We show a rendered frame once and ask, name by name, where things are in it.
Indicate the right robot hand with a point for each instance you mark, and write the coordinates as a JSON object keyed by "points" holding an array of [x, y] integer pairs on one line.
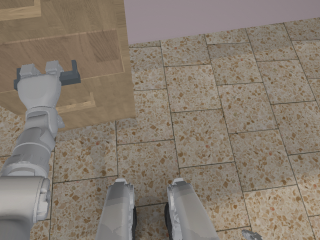
{"points": [[249, 235]]}

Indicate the left robot hand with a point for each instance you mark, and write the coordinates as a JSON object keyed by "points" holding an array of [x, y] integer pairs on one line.
{"points": [[41, 90]]}

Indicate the left robot thigh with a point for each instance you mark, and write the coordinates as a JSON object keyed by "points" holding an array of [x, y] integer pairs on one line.
{"points": [[114, 220]]}

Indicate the drawer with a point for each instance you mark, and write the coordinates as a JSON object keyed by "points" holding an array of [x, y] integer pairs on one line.
{"points": [[97, 53]]}

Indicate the handle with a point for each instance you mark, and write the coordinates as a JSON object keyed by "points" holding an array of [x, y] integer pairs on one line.
{"points": [[22, 19], [76, 108], [66, 77]]}

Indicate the right robot shin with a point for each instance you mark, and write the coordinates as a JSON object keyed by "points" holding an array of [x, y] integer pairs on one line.
{"points": [[176, 228]]}

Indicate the robot left forearm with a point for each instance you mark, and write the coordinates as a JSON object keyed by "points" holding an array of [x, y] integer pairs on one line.
{"points": [[31, 154]]}

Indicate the cabinet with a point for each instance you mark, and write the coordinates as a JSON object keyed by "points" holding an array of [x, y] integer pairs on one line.
{"points": [[113, 93]]}

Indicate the robot left upper arm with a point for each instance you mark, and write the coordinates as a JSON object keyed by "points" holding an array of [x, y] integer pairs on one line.
{"points": [[24, 200]]}

